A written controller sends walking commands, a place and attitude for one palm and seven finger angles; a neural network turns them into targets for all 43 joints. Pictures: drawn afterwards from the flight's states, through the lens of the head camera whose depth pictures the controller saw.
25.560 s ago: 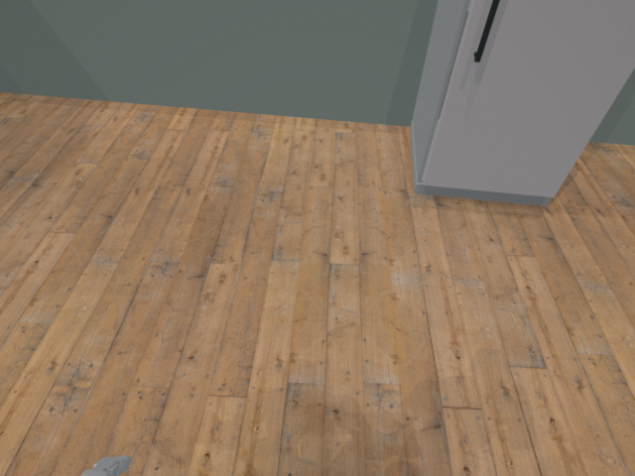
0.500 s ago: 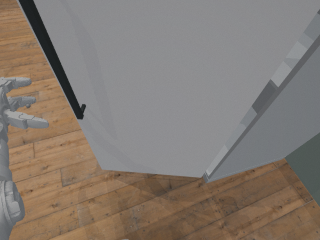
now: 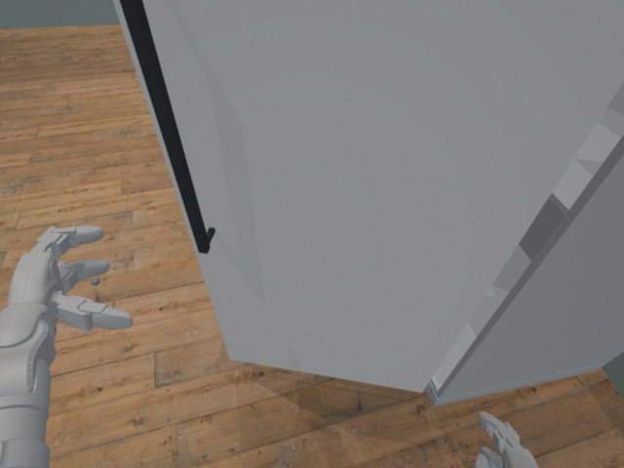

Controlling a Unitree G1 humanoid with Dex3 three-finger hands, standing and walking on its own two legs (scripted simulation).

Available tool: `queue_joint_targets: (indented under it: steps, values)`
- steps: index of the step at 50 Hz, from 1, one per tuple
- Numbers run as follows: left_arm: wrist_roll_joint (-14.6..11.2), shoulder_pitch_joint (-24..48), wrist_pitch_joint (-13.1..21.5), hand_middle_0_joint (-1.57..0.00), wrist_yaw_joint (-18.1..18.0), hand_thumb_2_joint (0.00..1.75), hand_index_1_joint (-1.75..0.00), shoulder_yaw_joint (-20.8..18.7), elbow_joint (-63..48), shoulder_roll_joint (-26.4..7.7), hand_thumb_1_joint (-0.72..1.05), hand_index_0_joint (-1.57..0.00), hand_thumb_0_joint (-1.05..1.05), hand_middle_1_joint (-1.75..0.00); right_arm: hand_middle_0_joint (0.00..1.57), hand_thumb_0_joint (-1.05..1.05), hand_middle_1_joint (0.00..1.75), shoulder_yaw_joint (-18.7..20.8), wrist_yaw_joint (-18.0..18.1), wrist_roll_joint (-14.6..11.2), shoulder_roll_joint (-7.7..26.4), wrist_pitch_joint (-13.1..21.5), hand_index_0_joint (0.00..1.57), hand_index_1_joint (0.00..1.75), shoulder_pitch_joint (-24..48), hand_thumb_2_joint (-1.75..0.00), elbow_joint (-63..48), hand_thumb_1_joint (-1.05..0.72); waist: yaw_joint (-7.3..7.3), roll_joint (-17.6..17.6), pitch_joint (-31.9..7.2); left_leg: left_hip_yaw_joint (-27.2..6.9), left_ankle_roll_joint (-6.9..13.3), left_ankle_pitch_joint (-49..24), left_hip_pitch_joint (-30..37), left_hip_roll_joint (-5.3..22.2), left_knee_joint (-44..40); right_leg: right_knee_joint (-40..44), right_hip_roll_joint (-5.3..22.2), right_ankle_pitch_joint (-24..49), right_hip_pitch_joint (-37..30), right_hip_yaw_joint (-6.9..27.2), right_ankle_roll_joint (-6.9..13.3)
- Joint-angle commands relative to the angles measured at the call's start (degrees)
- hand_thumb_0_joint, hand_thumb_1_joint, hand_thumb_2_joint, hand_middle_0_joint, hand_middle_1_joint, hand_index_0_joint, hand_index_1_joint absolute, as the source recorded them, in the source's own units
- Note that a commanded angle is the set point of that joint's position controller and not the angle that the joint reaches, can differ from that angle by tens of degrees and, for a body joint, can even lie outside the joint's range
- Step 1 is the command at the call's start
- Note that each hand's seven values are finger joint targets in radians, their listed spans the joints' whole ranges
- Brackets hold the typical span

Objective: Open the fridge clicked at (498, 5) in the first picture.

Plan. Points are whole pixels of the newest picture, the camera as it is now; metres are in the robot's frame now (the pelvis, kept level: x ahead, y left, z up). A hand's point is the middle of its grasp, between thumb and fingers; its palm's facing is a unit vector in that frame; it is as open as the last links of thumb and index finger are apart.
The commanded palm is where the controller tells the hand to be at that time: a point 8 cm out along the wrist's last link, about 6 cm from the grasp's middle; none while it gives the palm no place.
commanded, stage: slip the hand off the handle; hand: left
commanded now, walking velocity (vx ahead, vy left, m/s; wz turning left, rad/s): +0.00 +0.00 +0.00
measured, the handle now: (178, 136) +0.51 +0.24 +0.17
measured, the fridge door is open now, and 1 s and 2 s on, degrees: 69 69 69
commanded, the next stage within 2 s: draw the hand back to the body in 0.02 s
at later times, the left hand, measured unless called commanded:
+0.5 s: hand (86, 292) +0.27 +0.29 +0.11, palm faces +0.13 -0.99 +0.00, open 14.7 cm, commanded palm +0.24 +0.32 +0.12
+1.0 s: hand (49, 313) +0.22 +0.28 +0.15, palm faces +0.50 -0.81 -0.31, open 12.2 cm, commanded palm +0.18 +0.31 +0.16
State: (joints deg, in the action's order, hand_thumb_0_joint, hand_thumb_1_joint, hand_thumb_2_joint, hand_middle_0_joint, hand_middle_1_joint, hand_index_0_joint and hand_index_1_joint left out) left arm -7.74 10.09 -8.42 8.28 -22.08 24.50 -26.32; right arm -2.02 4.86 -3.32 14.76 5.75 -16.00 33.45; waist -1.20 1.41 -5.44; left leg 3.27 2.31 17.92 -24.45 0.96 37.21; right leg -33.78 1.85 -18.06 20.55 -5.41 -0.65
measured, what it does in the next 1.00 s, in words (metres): stands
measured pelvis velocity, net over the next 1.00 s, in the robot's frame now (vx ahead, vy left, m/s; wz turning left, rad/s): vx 0.00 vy -0.01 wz -0.01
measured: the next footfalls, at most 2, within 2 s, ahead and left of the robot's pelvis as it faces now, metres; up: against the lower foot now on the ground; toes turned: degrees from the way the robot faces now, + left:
none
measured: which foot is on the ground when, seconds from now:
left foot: down 0.00-1.00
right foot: down 0.00-1.00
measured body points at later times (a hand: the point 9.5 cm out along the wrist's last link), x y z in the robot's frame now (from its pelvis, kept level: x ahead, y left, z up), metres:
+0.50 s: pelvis -0.02 -0.03 -0.01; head -0.02 -0.04 +0.44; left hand +0.26 +0.34 +0.11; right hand +0.10 -0.29 -0.09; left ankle +0.01 +0.09 -0.73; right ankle -0.01 -0.13 -0.73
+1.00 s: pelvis +0.00 -0.01 +0.01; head -0.02 -0.02 +0.46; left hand +0.19 +0.32 +0.17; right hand +0.19 -0.23 -0.06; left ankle +0.01 +0.09 -0.73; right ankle -0.01 -0.13 -0.73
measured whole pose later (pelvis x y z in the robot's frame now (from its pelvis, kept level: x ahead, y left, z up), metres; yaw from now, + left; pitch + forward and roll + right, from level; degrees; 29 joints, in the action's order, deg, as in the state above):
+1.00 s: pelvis +0.00 -0.01 +0.01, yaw +0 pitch -2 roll +0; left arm -5.3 -14.1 5.4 -5.5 -20.6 -6.7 -20.5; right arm -3.1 5.9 -0.7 12.8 11.8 -11.9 37.7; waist -4.7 1.7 -0.9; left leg 3.9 1.5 14.1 -11.7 0.4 27.7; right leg -26.7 1.8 -15.4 9.3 -4.7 -0.1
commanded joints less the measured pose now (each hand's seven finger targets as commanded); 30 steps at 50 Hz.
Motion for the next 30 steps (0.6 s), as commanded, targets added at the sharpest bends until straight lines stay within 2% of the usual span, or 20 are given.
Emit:
queue_joint_targets:
  steps: [1,4,7,8,9,10,11,13,15,17,18,19,21,22,23,24,27,28,29,30]
  values:
    - [-0.57,17.88,4.14,-0.25,-0.65,0.20,-1.15,-4.04,-13.72,-16.00,-0.55,-0.25,0.00,-1.15,0.20,0.00,0.30,3.18,1.64,-0.10,8.91,3.39,0.20,0.30,2.39,-0.90,-6.38,-0.90,1.65,2.19,-7.40,-6.51,-0.79,-11.05,10.88,0.46,-6.66,3.94,-3.32,7.36,2.92,1.17,1.88]
    - [0.02,23.91,5.11,-0.25,-0.77,0.20,-1.15,-3.60,-14.33,-17.33,-0.55,-0.25,0.00,-1.15,0.20,0.00,0.30,2.67,2.43,0.06,8.66,4.39,0.20,0.30,3.32,-0.90,-5.47,-0.90,2.17,5.90,-7.47,-6.01,-0.61,-8.46,11.44,-0.22,-6.63,4.49,-2.96,6.13,2.92,1.86,2.04]
    - [0.65,27.77,5.62,-0.25,-0.42,0.20,-1.15,-2.29,-12.34,-17.88,-0.55,-0.25,0.00,-1.15,0.20,0.00,0.30,2.25,3.16,0.09,8.66,5.11,0.20,0.30,2.99,-0.90,-4.71,-0.90,2.89,6.35,-7.10,-5.89,-0.48,-6.07,10.88,-0.60,-6.52,5.19,-2.72,4.54,2.82,2.17,2.03]
    - [-8.29,33.02,13.74,-0.25,4.67,0.20,-1.15,-1.69,-19.33,-11.54,-0.55,-0.25,0.00,-1.15,0.20,0.00,0.30,2.17,3.84,0.24,8.62,6.48,0.20,0.30,2.08,-0.90,-3.90,-0.90,5.73,5.10,-8.28,-5.94,-0.88,-7.55,13.20,-0.70,-5.29,6.08,-3.39,5.93,2.83,2.47,2.23]
    - [-9.06,29.87,17.73,-0.25,7.70,0.20,-1.15,-5.35,-12.94,-16.51,-0.55,-0.25,0.00,-1.15,0.20,0.00,0.30,1.90,4.33,0.56,8.94,7.20,0.20,0.30,2.55,-0.90,-2.21,-0.90,3.65,4.22,-9.19,-5.75,-0.89,-7.30,12.66,-0.62,-4.37,4.81,-3.47,5.92,1.61,3.08,2.51]
    - [-9.83,27.55,20.01,-0.25,9.85,0.20,-1.15,-5.13,-11.48,-16.28,-0.55,-0.25,0.00,-1.15,0.20,0.00,0.30,1.67,4.39,0.62,8.76,7.62,0.20,0.30,2.85,-0.90,-2.45,-0.90,2.68,5.32,-9.93,-5.64,-0.75,-7.91,12.01,-0.84,-4.14,4.14,-3.37,6.63,0.45,3.11,2.69]
    - [-11.15,27.46,22.05,-0.25,11.99,0.20,-1.15,-6.68,-12.13,-17.73,-0.55,-0.25,0.00,-1.15,0.20,0.00,0.30,1.70,4.37,0.53,8.86,8.12,0.20,0.30,3.03,-0.90,-2.59,-0.90,2.30,6.30,-12.11,-5.42,-0.69,-8.42,12.03,-0.96,-3.71,3.71,-3.17,7.47,-0.40,3.67,2.68]
    - [-12.66,22.68,25.14,-0.25,17.55,0.20,-1.15,-8.57,-5.84,-19.30,-0.55,-0.25,0.00,-1.15,0.20,0.00,0.30,1.67,4.22,0.63,9.39,8.38,0.20,0.30,3.11,-0.90,-2.40,-0.90,1.62,5.14,-11.56,-4.87,-0.77,-8.84,8.85,-0.96,-2.88,2.44,-2.78,9.26,-1.87,4.18,2.65]
    - [-13.00,15.77,22.36,-0.25,20.89,0.20,-1.15,-11.00,2.72,-21.55,-0.55,-0.25,0.00,-1.15,0.20,0.00,0.30,1.60,3.76,0.03,9.58,8.09,0.20,0.30,3.57,-0.90,-3.41,-0.90,-0.39,3.01,-7.67,-4.13,-0.59,-6.77,2.84,-1.12,-3.10,2.17,-1.93,8.62,-1.94,5.05,2.22]
    - [-13.71,8.18,16.96,-0.25,22.26,0.20,-1.15,-14.92,6.62,-24.49,-0.55,-0.25,0.00,-1.15,0.20,0.00,0.30,1.80,2.93,-0.22,9.86,7.97,0.20,0.30,3.84,-0.90,-6.00,-0.90,-3.07,0.92,-7.83,-3.61,-0.62,-7.96,-0.49,-1.37,-3.05,2.29,-0.89,9.97,-5.15,6.19,1.94]
    - [-14.17,7.21,14.32,-0.25,22.92,0.20,-1.15,-13.39,4.97,-23.16,-0.55,-0.25,0.00,-1.15,0.20,0.00,0.30,1.67,2.62,-0.62,9.86,7.90,0.20,0.30,4.66,-0.90,-7.49,-0.90,-3.00,0.18,-7.78,-3.01,-0.63,-7.92,-1.08,-1.31,-2.87,2.53,-0.21,10.52,-5.10,6.96,1.34]
    - [-14.79,7.82,12.80,-0.25,22.93,0.20,-1.15,-15.38,2.33,-24.92,-0.55,-0.25,0.00,-1.15,0.20,0.00,0.30,1.95,2.38,-0.71,10.03,7.70,0.20,0.30,4.46,-0.90,-8.28,-0.90,-3.27,0.03,-9.29,-2.92,-0.66,-8.51,-0.85,-1.40,-2.49,2.67,0.08,11.34,-5.86,7.48,0.99]
    - [-15.41,9.16,12.64,-0.25,22.02,0.20,-1.15,-15.05,-6.26,-24.02,-0.55,-0.25,0.00,-1.15,0.20,0.00,0.30,2.13,1.83,-0.77,9.47,8.08,0.20,0.30,4.50,-0.90,-10.12,-0.90,-2.93,1.38,-10.42,-2.99,-0.50,-9.54,0.94,-1.15,-2.56,2.70,-0.28,11.81,-5.42,7.41,0.84]
    - [-16.00,9.10,14.03,-0.25,20.98,0.20,-1.15,-14.86,-10.41,-22.75,-0.55,-0.25,0.00,-1.15,0.20,0.00,0.30,2.33,1.72,-0.59,8.89,8.69,0.20,0.30,4.36,-0.90,-10.58,-0.90,-2.52,-0.31,-10.53,-3.18,-0.37,-10.28,1.32,-0.90,-2.21,2.74,-0.38,12.26,-6.03,7.73,0.74]
    - [-15.88,9.96,15.56,-0.25,20.01,0.20,-1.15,-15.07,-14.61,-23.01,-0.55,-0.25,0.00,-1.15,0.20,0.00,0.30,2.51,1.60,-0.49,8.89,9.21,0.20,0.30,4.00,-0.90,-10.45,-0.90,-2.20,1.43,-11.65,-3.17,-0.18,-9.99,2.66,-0.83,-2.21,2.84,-0.92,11.54,-5.06,7.77,0.65]
    - [-15.97,9.36,17.25,-0.25,18.93,0.20,-1.15,-14.93,-16.28,-22.09,-0.55,-0.25,0.00,-1.15,0.20,0.00,0.30,2.60,1.66,-0.42,8.65,9.69,0.20,0.30,3.45,-0.90,-10.02,-0.90,-1.59,0.54,-11.01,-3.18,-0.10,-9.54,3.41,-0.70,-2.24,3.19,-1.35,10.56,-4.32,7.72,0.51]
    - [-16.67,8.78,20.24,-0.25,17.66,0.20,-1.15,-11.19,-21.72,-17.20,-0.55,-0.25,0.00,-1.15,0.20,0.00,0.30,2.79,2.34,-0.71,8.50,11.30,0.20,0.30,3.61,-0.90,-9.11,-0.90,-0.19,2.13,-8.99,-2.86,0.20,-7.35,5.69,-0.67,-2.62,4.21,-2.16,5.96,-1.76,7.06,0.71]
    - [-16.73,8.75,19.65,-0.25,17.63,0.22,-1.13,-11.78,-20.23,-17.66,-0.51,-0.25,0.00,-1.13,0.20,0.00,0.30,2.84,2.69,-0.87,8.83,11.59,0.20,0.30,3.68,-0.90,-8.02,-0.90,0.00,3.21,-7.74,-3.22,0.05,-5.55,5.60,-0.52,-3.05,4.94,-2.03,3.84,-0.83,7.49,0.57]
    - [-16.73,8.14,18.70,-0.25,18.04,0.24,-1.11,-9.81,-18.56,-15.51,-0.48,-0.25,0.00,-1.11,0.20,0.00,0.30,2.67,3.06,-1.11,8.83,11.92,0.20,0.30,3.81,-0.90,-7.28,-0.90,0.44,3.46,-5.11,-3.45,0.01,-3.86,5.75,-0.43,-3.78,5.55,-2.09,1.94,0.69,6.95,0.64]
    - [-16.57,8.74,17.82,-0.25,18.18,0.25,-1.09,-9.82,-19.74,-16.02,-0.44,-0.25,0.00,-1.09,0.20,0.00,0.30,2.68,3.31,-1.30,9.00,12.33,0.20,0.30,4.03,-0.90,-7.10,-0.90,0.14,4.67,-5.14,-4.02,-0.06,-2.31,6.24,-0.43,-4.67,5.97,-2.07,-0.16,1.01,6.49,0.79]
